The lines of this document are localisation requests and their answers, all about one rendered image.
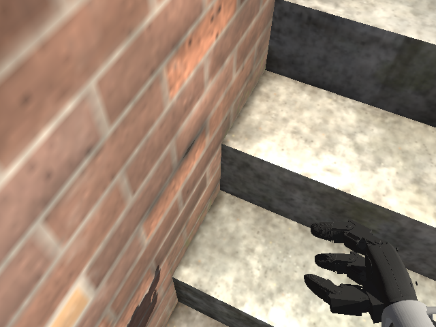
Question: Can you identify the right robot hand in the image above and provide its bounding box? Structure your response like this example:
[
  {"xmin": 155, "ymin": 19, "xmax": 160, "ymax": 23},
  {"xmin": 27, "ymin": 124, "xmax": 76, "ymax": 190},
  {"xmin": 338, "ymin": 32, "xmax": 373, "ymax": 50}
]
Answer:
[{"xmin": 304, "ymin": 219, "xmax": 418, "ymax": 323}]

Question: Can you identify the right robot forearm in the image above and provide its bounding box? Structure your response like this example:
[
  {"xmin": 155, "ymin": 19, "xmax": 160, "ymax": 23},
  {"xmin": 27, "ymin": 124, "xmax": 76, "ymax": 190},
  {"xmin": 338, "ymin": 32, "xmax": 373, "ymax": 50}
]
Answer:
[{"xmin": 381, "ymin": 300, "xmax": 436, "ymax": 327}]

